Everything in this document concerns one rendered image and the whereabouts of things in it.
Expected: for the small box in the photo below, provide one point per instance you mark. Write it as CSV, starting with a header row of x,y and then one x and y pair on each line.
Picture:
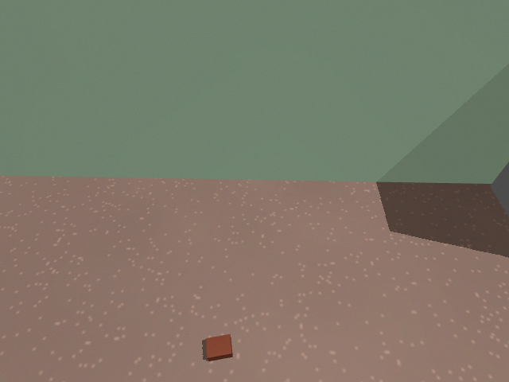
x,y
219,347

